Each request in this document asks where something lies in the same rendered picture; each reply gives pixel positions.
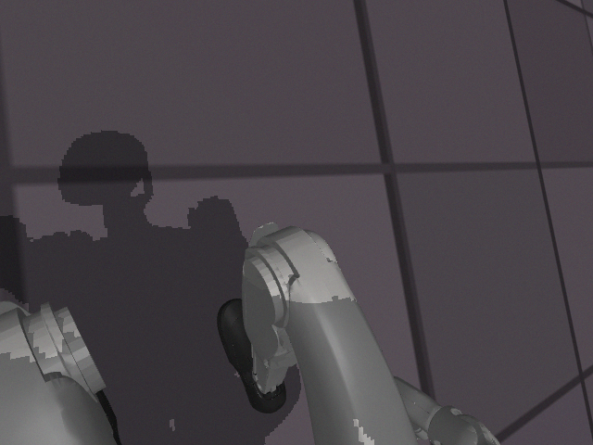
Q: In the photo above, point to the right robot hand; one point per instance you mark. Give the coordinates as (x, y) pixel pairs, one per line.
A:
(420, 407)

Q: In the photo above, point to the right robot foot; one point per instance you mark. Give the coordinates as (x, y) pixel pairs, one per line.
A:
(238, 350)

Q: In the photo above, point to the left robot foot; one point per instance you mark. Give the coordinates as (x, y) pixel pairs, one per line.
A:
(110, 414)

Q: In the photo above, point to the right robot arm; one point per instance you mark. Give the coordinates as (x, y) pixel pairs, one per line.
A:
(449, 426)

